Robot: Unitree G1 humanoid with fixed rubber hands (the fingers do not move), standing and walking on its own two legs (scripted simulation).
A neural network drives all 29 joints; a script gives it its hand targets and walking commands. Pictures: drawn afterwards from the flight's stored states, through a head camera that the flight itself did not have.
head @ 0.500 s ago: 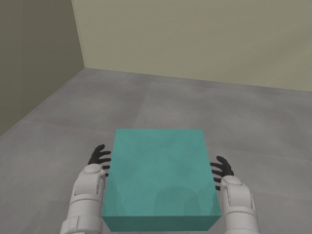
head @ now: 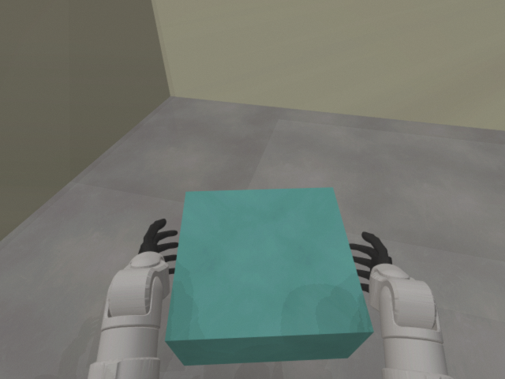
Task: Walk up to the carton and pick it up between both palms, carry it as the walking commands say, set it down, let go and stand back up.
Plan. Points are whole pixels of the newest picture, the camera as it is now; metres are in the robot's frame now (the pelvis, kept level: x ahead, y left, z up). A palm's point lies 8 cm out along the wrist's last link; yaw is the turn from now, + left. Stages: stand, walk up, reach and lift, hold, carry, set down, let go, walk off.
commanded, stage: carry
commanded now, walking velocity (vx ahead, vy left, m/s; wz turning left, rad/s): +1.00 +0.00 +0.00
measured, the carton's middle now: (263, 271) +0.33 -0.01 +0.01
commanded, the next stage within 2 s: none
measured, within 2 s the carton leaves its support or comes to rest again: neither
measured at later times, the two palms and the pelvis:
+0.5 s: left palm (182, 164) +0.57 +0.17 +0.07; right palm (336, 163) +0.58 -0.19 +0.06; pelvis +0.31 -0.02 -0.01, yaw +4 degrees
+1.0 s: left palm (213, 86) +1.05 +0.14 +0.07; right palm (316, 95) +0.99 -0.21 +0.05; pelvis +0.76 -0.01 -0.04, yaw +1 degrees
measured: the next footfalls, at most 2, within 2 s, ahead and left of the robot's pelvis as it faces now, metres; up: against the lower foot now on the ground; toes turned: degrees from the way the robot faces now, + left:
left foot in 0.06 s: +0.11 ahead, +0.13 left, +0.00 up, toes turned +9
right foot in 0.30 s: +0.28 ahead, -0.12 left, +0.00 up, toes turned -8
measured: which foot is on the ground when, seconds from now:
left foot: up 0.00-0.04, down 0.06-0.36, up 0.38-0.62, down 0.64-1.00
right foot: down 0.00-0.08, up 0.10-0.28, down 0.30-0.68, up 0.70-0.94, down 0.96-1.00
